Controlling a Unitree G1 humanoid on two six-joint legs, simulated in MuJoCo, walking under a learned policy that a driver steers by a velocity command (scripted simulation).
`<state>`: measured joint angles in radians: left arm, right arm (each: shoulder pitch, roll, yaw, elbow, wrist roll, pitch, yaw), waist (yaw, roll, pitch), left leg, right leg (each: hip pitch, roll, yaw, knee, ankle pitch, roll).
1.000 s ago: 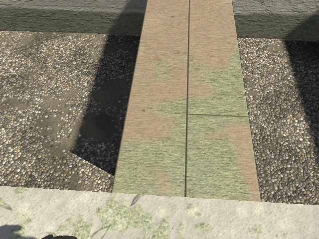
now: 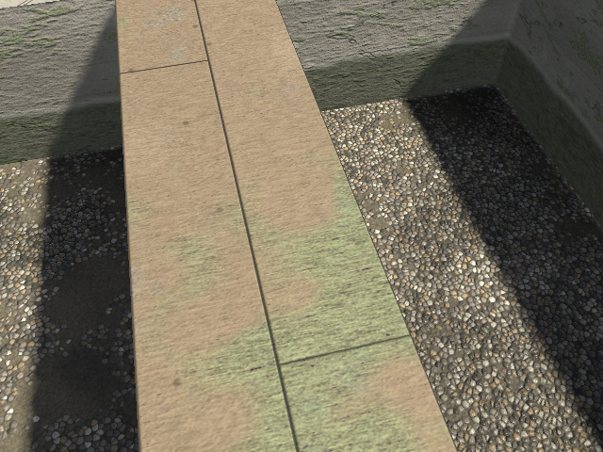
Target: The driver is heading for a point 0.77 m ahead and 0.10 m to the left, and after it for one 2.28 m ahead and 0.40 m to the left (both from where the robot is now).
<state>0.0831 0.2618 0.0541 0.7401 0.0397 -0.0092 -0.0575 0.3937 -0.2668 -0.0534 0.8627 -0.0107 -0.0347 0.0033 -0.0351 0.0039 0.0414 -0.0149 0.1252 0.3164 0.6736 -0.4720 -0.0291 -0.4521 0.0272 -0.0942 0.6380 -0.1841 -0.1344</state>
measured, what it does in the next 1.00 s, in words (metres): walks ahead: left foot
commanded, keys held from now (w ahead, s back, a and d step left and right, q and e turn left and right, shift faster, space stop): w+e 0.12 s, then w+q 0.88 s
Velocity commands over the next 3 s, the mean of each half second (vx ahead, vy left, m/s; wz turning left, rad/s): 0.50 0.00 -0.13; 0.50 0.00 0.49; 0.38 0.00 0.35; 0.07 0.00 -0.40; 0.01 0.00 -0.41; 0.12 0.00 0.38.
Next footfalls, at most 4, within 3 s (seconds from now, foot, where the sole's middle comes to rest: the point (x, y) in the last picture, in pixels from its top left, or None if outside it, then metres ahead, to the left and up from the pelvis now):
0.56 left None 0.40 0.08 -0.75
1.04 right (336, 367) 0.66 -0.06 -0.75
1.48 left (229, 335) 0.75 0.19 -0.75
1.90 right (311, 323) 0.78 0.00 -0.75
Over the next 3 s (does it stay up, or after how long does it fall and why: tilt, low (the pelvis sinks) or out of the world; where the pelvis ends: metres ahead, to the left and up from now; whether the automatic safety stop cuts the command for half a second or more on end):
stays up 0.65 0.08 0.03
